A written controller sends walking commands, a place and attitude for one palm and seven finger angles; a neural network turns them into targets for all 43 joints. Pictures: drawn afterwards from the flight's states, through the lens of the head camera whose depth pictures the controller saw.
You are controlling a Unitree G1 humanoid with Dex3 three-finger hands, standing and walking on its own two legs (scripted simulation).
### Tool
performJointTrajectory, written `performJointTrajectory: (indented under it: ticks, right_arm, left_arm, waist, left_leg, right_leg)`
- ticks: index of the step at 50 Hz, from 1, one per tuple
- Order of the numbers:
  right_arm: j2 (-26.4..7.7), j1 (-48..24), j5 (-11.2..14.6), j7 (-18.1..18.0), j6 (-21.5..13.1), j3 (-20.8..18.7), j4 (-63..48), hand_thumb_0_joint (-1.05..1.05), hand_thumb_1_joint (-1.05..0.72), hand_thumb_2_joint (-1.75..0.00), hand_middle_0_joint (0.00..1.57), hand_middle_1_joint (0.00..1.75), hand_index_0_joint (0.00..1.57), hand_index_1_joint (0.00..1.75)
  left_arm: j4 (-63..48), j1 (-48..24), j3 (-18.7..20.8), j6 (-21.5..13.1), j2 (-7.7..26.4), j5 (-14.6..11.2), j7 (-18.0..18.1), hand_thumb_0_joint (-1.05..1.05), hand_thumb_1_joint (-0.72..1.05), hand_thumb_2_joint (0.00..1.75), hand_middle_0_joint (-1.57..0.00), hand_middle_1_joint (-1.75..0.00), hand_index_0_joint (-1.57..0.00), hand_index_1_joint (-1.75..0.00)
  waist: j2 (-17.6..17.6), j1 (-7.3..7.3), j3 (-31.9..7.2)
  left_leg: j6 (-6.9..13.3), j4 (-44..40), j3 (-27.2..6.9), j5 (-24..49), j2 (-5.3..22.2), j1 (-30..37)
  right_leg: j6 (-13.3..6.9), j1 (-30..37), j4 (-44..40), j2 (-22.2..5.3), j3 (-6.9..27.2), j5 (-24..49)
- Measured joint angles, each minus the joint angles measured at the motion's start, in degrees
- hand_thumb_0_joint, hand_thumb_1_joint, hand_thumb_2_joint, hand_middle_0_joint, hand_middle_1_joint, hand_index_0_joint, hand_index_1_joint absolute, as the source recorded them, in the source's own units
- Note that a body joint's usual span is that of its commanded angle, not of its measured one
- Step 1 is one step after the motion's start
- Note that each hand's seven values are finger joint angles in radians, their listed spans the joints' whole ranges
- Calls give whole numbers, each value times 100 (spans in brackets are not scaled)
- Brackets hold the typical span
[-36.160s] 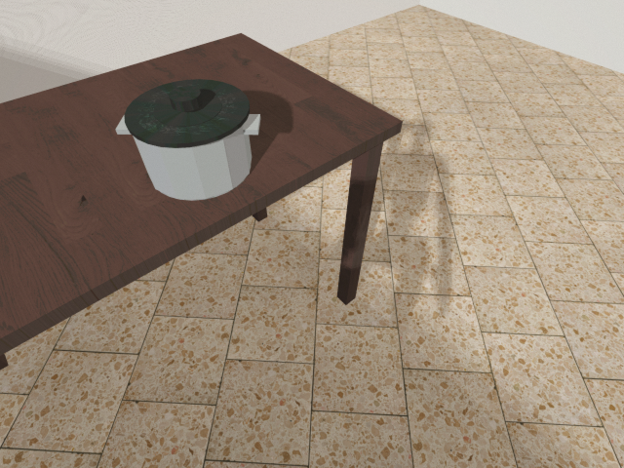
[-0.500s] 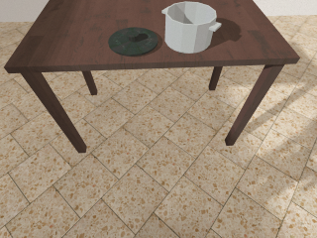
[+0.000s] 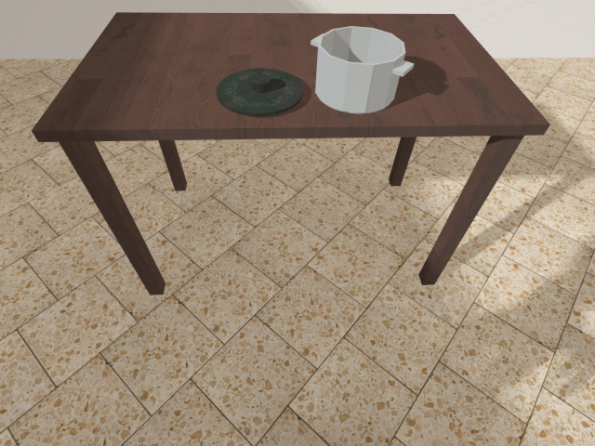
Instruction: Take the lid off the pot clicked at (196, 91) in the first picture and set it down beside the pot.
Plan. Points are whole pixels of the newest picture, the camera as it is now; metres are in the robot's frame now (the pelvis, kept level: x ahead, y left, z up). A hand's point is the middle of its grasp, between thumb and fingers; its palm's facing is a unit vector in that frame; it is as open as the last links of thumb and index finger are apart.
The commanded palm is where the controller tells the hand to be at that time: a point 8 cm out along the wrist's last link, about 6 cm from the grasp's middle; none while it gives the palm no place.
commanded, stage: let the arm hang, fingers relaxed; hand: left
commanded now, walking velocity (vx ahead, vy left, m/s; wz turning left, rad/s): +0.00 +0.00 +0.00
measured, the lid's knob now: (259, 82) +0.88 +0.12 +0.03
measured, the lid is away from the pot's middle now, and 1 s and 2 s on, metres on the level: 0.24 0.24 0.24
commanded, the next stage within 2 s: look to check the result in 0.52 s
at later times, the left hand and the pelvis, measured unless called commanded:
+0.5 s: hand out of the picture -0.04 +0.16 -0.18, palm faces +0.03 -0.99 -0.15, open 7.4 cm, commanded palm none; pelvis -0.01 +0.01 +0.00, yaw +0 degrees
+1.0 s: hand out of the picture -0.04 +0.15 -0.18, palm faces +0.04 -0.99 -0.16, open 7.4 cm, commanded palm none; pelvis -0.01 +0.01 +0.00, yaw +0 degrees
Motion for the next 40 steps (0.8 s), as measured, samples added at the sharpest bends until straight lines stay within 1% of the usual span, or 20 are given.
performJointTrajectory:
  ticks: [7, 14, 27, 40]
  right_arm:
    - [62, 108, 4, -6, -31, 7, 50, 0, -91, -90, 20, 30, 20, 30]
    - [98, 149, 8, -21, -64, 3, 55, 0, -91, -90, 20, 30, 20, 30]
    - [129, 107, 3, -25, -110, 3, 18, 0, -91, -90, 20, 30, 20, 30]
    - [86, 70, 2, -22, -106, -8, 9, 0, -91, -90, 20, 30, 20, 30]
  left_arm:
    - [117, 207, -26, -17, -149, 2, -4, 1, 91, 90, -20, -30, -19, -30]
    - [143, 289, -25, -36, -213, 13, 7, 1, 90, 90, -20, -30, -19, -30]
    - [47, 215, 14, -71, -194, 21, 29, 1, 91, 90, -20, -30, -19, -30]
    - [-45, 183, 34, -85, -179, 23, 41, 0, 91, 90, -20, -30, -19, -30]
  waist:
    - [-28, 13, 11]
    - [-45, 25, -22]
    - [-9, 13, -80]
    - [11, 5, -94]
  left_leg:
    - [50, -8, 7, 50, -41, -45]
    - [88, 20, 17, 54, -79, -82]
    - [123, 46, 21, 51, -129, -128]
    - [107, 29, 16, 60, -122, -107]
  right_leg:
    - [42, -48, 3, -42, 2, 46]
    - [77, -97, 59, -82, 9, 36]
    - [111, -164, 142, -133, 8, 0]
    - [99, -151, 146, -126, 3, -4]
